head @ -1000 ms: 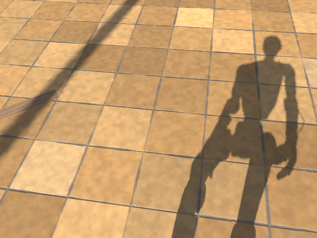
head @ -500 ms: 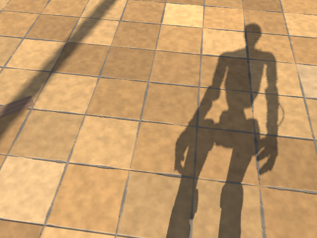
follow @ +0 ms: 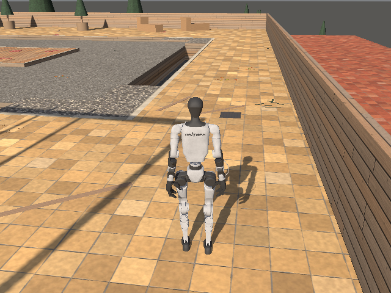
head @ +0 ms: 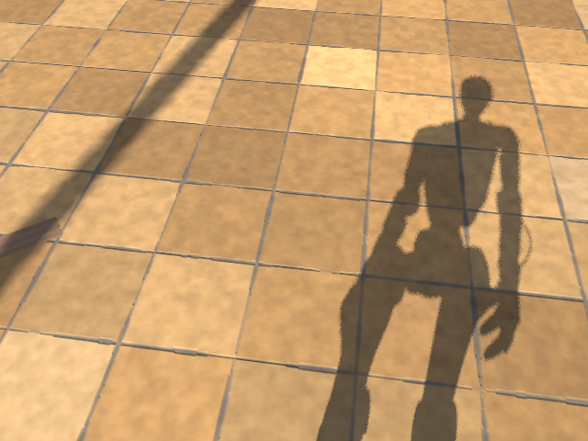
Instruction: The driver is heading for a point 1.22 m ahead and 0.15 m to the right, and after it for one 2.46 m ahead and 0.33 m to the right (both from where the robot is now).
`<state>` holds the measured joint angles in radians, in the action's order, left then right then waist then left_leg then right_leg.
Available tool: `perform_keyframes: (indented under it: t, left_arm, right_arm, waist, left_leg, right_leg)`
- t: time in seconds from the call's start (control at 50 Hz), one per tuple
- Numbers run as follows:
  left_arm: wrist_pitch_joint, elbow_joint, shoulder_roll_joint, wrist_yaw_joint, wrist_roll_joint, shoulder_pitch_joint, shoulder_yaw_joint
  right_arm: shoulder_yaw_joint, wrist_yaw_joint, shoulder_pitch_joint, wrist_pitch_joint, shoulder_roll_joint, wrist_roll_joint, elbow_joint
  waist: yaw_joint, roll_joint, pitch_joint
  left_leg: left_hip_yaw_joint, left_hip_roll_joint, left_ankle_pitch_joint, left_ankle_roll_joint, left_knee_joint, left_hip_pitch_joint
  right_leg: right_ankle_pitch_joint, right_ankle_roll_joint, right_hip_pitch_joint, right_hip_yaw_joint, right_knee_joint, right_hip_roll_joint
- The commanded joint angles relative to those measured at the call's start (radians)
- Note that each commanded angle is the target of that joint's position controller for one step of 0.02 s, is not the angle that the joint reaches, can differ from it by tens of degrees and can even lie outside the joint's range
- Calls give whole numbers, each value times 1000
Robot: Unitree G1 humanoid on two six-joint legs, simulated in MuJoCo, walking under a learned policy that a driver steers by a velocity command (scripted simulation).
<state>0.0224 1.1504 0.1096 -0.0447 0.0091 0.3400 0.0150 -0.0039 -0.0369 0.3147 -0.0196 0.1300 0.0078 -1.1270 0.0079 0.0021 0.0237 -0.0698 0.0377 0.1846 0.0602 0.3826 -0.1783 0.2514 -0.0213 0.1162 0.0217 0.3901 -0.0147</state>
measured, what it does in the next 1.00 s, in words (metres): walks ahead: left foot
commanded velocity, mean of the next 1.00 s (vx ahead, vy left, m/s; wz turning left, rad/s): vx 0.14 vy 0.00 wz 0.00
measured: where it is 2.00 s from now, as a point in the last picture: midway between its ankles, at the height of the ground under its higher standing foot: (297, 384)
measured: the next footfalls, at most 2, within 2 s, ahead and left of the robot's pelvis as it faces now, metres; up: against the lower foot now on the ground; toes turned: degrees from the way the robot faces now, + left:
left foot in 0.88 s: +0.16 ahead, +0.12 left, +0.00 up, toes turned +4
right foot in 1.38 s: +0.49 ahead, -0.01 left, +0.00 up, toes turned -10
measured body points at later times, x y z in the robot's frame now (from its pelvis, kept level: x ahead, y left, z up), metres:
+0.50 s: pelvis +0.01 -0.01 +0.00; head +0.02 -0.01 +0.45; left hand -0.02 +0.20 -0.16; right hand -0.02 -0.21 -0.16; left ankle +0.02 +0.08 -0.74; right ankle -0.03 -0.11 -0.74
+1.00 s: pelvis +0.14 +0.05 -0.01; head +0.15 +0.06 +0.44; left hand +0.09 +0.28 -0.17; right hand +0.14 -0.20 -0.15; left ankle +0.12 +0.11 -0.74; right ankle +0.03 -0.08 -0.67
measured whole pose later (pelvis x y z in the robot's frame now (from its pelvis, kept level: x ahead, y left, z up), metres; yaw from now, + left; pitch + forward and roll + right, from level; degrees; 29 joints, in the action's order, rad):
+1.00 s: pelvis +0.14 +0.05 -0.01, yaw +0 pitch +0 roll +0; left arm 0.07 1.09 0.19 0.01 0.03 0.40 -0.05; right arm 0.06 0.00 0.34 -0.08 0.17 0.02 -1.03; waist 0.00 0.03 0.02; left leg -0.09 0.04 0.30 0.08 0.48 -0.19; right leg 0.36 -0.08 0.31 0.01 1.05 0.02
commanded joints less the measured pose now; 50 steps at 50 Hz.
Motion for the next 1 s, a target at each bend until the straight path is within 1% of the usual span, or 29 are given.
perform_keyframes:
  t: [0.02,0.52,0.54,0.56,0.58,0.6,0.62,0.64,0.66,0.68,0.7,0.72,0.74,0.76,0.78,0.8,0.82,0.84,0.86,0.88,0.9,0.92,0.94,0.96,0.98,1.0]
  left_arm:
    - [3,-2,69,-3,0,82,-9]
    - [-3,12,60,-7,0,94,-6]
    - [-3,16,56,-6,2,104,-5]
    - [-4,16,65,-5,4,109,-10]
    - [-7,14,80,-4,6,116,-18]
    - [-10,6,90,-1,8,117,-25]
    - [-12,-4,95,3,9,121,-29]
    - [-10,-10,95,6,8,139,-32]
    - [-5,-12,100,8,6,165,-35]
    - [1,-5,117,7,5,206,-43]
    - [6,7,148,7,6,247,-57]
    - [9,7,167,8,9,253,-67]
    - [15,3,171,10,14,254,-71]
    - [22,1,174,12,20,249,-74]
    - [29,-4,168,12,20,235,-75]
    - [35,-12,166,12,17,213,-76]
    - [40,-22,169,13,14,185,-77]
    - [42,-32,174,14,8,145,-79]
    - [44,-46,176,17,1,99,-79]
    - [53,-56,170,22,3,83,-76]
    - [63,-87,128,32,0,47,-61]
    - [69,-121,93,39,6,78,-57]
    - [62,-131,130,45,33,32,-67]
    - [65,-142,105,54,31,-2,-62]
    - [69,-141,89,61,21,-7,-60]
    - [65,-140,93,66,23,-4,-65]
  right_arm:
    - [8,-4,75,-3,61,0,1]
    - [7,-11,92,1,44,0,-33]
    - [6,-10,100,2,41,1,-36]
    - [10,-9,99,5,49,2,-35]
    - [18,-7,98,8,64,2,-30]
    - [25,-3,99,12,74,4,-23]
    - [28,2,96,13,73,6,-12]
    - [28,7,85,10,65,6,2]
    - [26,12,63,2,51,7,20]
    - [23,18,27,-8,33,12,43]
    - [20,25,-12,-19,16,22,69]
    - [24,31,-54,-30,33,32,95]
    - [32,37,-80,-40,57,30,117]
    - [38,42,-89,-49,69,26,136]
    - [43,48,-94,-56,77,20,148]
    - [47,52,-93,-63,77,13,158]
    - [50,57,-80,-66,73,6,162]
    - [52,60,-28,-68,62,2,151]
    - [57,61,70,-68,51,-2,117]
    - [75,54,200,-67,77,-3,69]
    - [102,38,350,-72,162,15,45]
    - [118,35,458,-61,244,17,13]
    - [100,30,345,-47,186,17,32]
    - [90,33,228,-50,163,17,72]
    - [83,36,158,-57,153,17,93]
    - [73,36,134,-66,135,15,100]
  waist:
    - [2,5,52]
    - [-1,3,70]
    - [-2,2,51]
    - [-3,2,60]
    - [-4,3,71]
    - [-6,12,98]
    - [-9,19,145]
    - [-18,28,186]
    - [-33,50,210]
    - [-55,93,213]
    - [-72,151,208]
    - [-80,149,221]
    - [-82,126,216]
    - [-74,123,216]
    - [-62,107,209]
    - [-48,98,196]
    - [-28,96,182]
    - [12,92,165]
    - [65,75,137]
    - [119,25,85]
    - [191,-167,25]
    - [173,-344,-20]
    - [103,-161,63]
    - [61,-58,120]
    - [29,-15,125]
    - [6,-16,116]
  left_leg:
    - [133,-128,-112,7,-57,29]
    - [136,-133,-133,2,-53,34]
    - [133,-125,-59,4,-59,40]
    - [127,-108,40,9,-52,30]
    - [118,-87,176,22,-28,6]
    - [118,-74,330,39,-6,-37]
    - [130,-72,435,52,8,-98]
    - [141,-72,481,60,34,-157]
    - [134,-61,464,60,81,-217]
    - [95,-37,394,51,160,-288]
    - [21,-15,285,37,267,-352]
    - [-1,-35,238,34,324,-404]
    - [14,-54,251,34,372,-434]
    - [30,-72,272,34,399,-458]
    - [40,-85,273,32,397,-464]
    - [37,-88,257,29,358,-431]
    - [21,-76,221,26,301,-356]
    - [-12,-50,148,26,222,-218]
    - [-48,-4,91,25,141,-10]
    - [-31,19,81,28,105,217]
    - [270,-189,282,74,-71,370]
    - [684,-405,383,165,-223,431]
    - [680,-412,410,174,-221,312]
    - [579,-387,341,162,-220,216]
    - [477,-344,232,144,-237,159]
    - [402,-309,139,130,-247,139]
  right_leg:
    - [-140,-31,72,-106,-75,114]
    - [-152,-35,50,-99,-78,111]
    - [-82,-38,44,-96,-87,102]
    - [11,-45,55,-92,-85,87]
    - [145,-62,72,-86,-65,69]
    - [294,-82,106,-100,-55,64]
    - [410,-102,142,-130,-60,74]
    - [480,-122,158,-173,-70,95]
    - [512,-144,137,-232,-95,127]
    - [529,-173,74,-318,-148,179]
    - [543,-214,4,-425,-218,259]
    - [508,-246,-22,-483,-252,317]
    - [463,-263,-32,-506,-262,340]
    - [390,-269,-50,-504,-253,352]
    - [309,-257,-72,-465,-242,343]
    - [239,-235,-69,-411,-231,321]
    - [174,-213,-39,-353,-215,292]
    - [108,-188,35,-282,-179,256]
    - [51,-158,154,-203,-116,205]
    - [-62,-129,269,-133,16,148]
    - [-42,-74,407,3,338,36]
    - [259,-52,571,54,643,-56]
    - [234,-73,614,-29,787,20]
    - [125,-82,619,-48,806,63]
    - [46,-80,583,-51,777,87]
    - [11,-73,555,-41,748,98]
